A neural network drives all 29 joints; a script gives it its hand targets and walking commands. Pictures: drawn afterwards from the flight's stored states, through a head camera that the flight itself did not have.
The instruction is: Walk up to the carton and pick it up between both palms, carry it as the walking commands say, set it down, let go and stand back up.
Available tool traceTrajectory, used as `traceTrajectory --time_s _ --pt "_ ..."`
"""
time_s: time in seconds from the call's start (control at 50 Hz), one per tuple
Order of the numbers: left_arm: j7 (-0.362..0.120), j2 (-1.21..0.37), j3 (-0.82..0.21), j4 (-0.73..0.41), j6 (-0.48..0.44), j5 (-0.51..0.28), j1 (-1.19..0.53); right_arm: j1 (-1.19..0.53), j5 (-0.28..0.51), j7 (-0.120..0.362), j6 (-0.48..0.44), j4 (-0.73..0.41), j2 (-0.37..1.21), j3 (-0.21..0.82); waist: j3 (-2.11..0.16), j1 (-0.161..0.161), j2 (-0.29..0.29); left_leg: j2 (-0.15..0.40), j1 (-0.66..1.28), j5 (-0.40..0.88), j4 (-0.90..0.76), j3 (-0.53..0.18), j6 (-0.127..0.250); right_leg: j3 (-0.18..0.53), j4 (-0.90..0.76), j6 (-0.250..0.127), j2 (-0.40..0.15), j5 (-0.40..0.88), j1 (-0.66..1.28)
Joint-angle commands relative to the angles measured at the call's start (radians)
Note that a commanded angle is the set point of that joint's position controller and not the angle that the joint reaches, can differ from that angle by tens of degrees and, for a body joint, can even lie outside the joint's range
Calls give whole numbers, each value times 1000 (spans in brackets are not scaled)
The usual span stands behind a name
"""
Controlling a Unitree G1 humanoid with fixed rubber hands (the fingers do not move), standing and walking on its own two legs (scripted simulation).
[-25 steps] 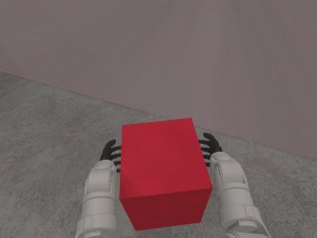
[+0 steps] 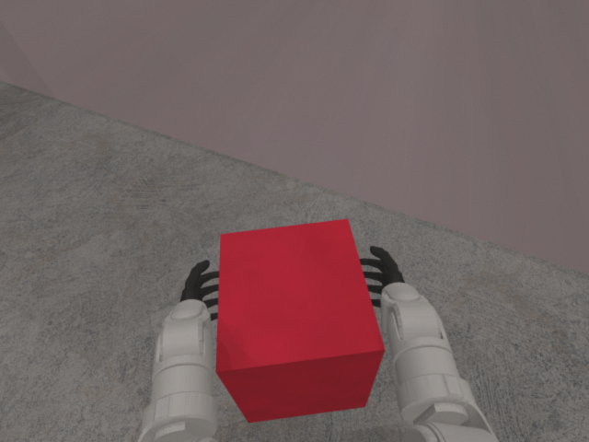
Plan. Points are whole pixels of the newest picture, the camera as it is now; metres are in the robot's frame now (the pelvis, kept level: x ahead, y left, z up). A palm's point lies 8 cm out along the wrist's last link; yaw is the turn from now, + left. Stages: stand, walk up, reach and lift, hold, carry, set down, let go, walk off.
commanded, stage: set down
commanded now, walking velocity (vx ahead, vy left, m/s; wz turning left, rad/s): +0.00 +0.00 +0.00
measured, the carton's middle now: (296, 324) +0.31 +0.03 -0.06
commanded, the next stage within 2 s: none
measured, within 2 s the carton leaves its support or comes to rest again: neither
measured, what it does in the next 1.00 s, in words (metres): lowers itself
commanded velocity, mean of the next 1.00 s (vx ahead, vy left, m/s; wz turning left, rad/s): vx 0.00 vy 0.00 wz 0.00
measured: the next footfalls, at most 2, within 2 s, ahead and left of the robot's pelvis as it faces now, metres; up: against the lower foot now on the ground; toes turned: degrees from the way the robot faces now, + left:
none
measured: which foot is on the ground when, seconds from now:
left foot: down 0.00-1.00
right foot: down 0.00-1.00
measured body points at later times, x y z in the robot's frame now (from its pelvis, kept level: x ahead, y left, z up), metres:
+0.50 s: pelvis -0.02 +0.02 -0.03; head +0.10 +0.01 +0.40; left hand +0.33 +0.18 -0.08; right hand +0.34 -0.11 -0.09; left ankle +0.00 +0.13 -0.74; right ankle +0.05 -0.10 -0.74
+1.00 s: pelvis -0.03 +0.01 -0.10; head +0.16 -0.01 +0.31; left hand +0.37 +0.19 -0.16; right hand +0.37 -0.10 -0.18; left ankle +0.00 +0.13 -0.74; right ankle +0.05 -0.10 -0.74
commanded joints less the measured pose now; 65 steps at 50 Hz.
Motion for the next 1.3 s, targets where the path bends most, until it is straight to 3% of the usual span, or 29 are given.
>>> traceTrajectory --time_s 0.0,0.3,0.46,0.84,1.04,1.28 --pt "-234 -825 -457 54 -64 -197 -522 -432 173 190 -76 57 941 412 -261 5 -15 -43 -270 95 -80 11 47 102 2 24 -11 133 290" --pt "-174 -875 -445 167 -283 -162 -544 -493 92 199 -297 136 842 371 -417 -22 4 -50 -392 206 56 -14 10 76 160 -6 36 138 -24" --pt "-174 -872 -470 174 -364 -150 -593 -547 88 203 -373 141 861 410 -578 10 -13 -66 -513 207 170 12 1 66 269 3 57 141 -188" --pt "-261 -845 -461 197 -346 -183 -728 -657 79 159 -365 137 933 444 -828 32 -64 -103 -912 78 414 71 2 74 499 32 67 105 -403" --pt "-260 -798 -454 227 -355 -214 -761 -708 111 114 -382 130 918 467 -933 49 -82 -112 -1059 94 547 76 2 80 626 47 77 139 -506" --pt "-230 -767 -453 264 -359 -249 -846 -808 133 72 -391 152 870 444 -992 46 -80 -126 -1176 60 686 79 -8 53 765 60 96 75 -697"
